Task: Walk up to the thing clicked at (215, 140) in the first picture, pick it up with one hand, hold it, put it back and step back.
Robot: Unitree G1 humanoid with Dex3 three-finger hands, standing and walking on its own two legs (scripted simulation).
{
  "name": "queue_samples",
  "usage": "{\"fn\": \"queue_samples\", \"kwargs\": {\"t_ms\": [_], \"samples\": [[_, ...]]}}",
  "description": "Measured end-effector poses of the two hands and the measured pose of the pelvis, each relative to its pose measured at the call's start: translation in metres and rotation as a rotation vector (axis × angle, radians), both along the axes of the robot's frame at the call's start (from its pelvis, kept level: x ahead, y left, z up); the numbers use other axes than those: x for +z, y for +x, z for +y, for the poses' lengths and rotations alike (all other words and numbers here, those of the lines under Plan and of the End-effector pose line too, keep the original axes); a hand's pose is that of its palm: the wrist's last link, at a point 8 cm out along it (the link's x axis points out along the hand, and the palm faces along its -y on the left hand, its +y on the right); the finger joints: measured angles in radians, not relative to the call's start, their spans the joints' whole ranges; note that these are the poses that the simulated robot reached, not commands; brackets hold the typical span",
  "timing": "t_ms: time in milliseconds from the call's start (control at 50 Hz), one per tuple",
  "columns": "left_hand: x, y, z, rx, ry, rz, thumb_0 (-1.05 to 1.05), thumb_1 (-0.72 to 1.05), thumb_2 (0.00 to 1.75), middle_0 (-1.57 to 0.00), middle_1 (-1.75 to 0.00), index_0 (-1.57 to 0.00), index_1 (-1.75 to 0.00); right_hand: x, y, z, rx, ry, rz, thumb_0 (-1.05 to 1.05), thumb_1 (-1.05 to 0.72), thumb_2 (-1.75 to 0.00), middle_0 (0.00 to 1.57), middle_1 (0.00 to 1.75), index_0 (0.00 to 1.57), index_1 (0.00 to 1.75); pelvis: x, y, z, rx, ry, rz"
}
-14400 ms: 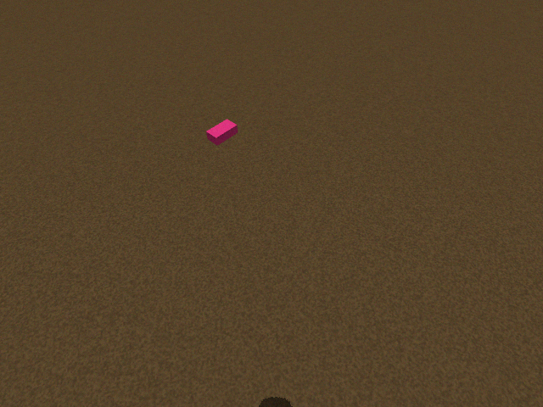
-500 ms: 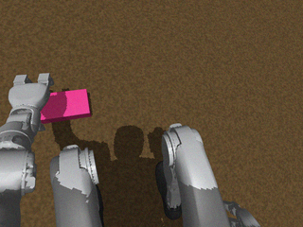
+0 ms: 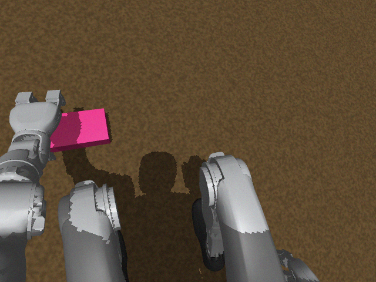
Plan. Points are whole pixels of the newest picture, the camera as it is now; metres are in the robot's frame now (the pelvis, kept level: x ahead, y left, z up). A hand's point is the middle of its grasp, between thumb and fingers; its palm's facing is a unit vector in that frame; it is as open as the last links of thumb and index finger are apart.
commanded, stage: approach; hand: left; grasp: from above
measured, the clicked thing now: (76, 130) +0.48 +0.20 -0.30
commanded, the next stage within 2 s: close in in 0.52 s
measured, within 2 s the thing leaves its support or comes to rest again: neither
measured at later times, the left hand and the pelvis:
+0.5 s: hand (64, 128) +0.46 +0.20 -0.19, palm faces -0.50 -0.03 -0.87, open 13.3 cm; pelvis +0.00 -0.01 +0.00, yaw -1 degrees
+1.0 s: hand (70, 128) +0.46 +0.19 -0.21, palm faces -0.49 -0.03 -0.87, open 13.2 cm; pelvis +0.00 +0.00 -0.01, yaw -2 degrees
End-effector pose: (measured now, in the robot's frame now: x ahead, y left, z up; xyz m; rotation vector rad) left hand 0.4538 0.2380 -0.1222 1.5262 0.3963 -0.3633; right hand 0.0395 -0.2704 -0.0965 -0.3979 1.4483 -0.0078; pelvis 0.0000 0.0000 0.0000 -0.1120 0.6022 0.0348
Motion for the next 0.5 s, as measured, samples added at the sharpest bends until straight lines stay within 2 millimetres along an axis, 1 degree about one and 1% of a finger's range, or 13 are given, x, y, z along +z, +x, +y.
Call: {"fn": "queue_samples", "kwargs": {"t_ms": [80,220,300,340,380,420,500], "samples": [[0.001,0.011,-0.016,-0.031,-0.019,-0.009,0.00,-0.48,1.05,-0.12,-1.05,-0.12,-1.05,0.001,-0.001,0.000,0.005,-0.002,0.004,0.00,-0.91,-0.90,0.21,0.30,0.21,0.30,0.000,0.000,-0.001,-0.002,0.000,0.001],[0.005,0.039,-0.057,-0.095,-0.041,-0.060,0.00,-0.46,1.06,-0.11,-1.10,-0.12,-1.09,0.007,-0.011,-0.003,-0.016,-0.020,0.007,0.00,-0.91,-0.90,0.21,0.30,0.21,0.30,-0.002,0.001,-0.002,-0.011,-0.004,0.005],[0.003,0.047,-0.068,-0.074,-0.030,-0.069,0.00,-0.46,1.07,-0.11,-1.11,-0.12,-1.10,0.008,-0.022,-0.004,-0.036,-0.011,0.023,0.00,-0.91,-0.90,0.20,0.30,0.21,0.30,-0.002,0.002,-0.003,-0.017,-0.005,0.013],[0.000,0.046,-0.069,-0.054,-0.018,-0.061,0.00,-0.46,1.08,-0.11,-1.11,-0.12,-1.10,0.007,-0.028,-0.003,-0.044,0.004,0.037,0.00,-0.91,-0.90,0.20,0.30,0.20,0.30,-0.002,0.002,-0.003,-0.020,-0.003,0.016],[-0.002,0.041,-0.065,-0.028,-0.005,-0.049,0.00,-0.46,1.09,-0.11,-1.11,-0.11,-1.10,0.005,-0.032,-0.001,-0.053,0.024,0.050,0.00,-0.91,-0.90,0.20,0.30,0.20,0.30,-0.001,0.002,-0.004,-0.022,0.002,0.015],[-0.005,0.033,-0.058,0.002,0.007,-0.024,0.00,-0.46,1.10,-0.11,-1.11,-0.11,-1.11,0.002,-0.034,0.001,-0.058,0.045,0.059,0.00,-0.91,-0.90,0.20,0.30,0.20,0.30,0.000,0.002,-0.005,-0.023,0.007,0.012],[-0.011,0.016,-0.036,0.058,0.015,0.037,0.00,-0.47,1.11,-0.11,-1.11,-0.11,-1.11,-0.005,-0.033,0.002,-0.050,0.068,0.065,0.00,-0.91,-0.90,0.20,0.30,0.20,0.30,-0.002,0.000,-0.006,-0.021,0.013,0.000]]}}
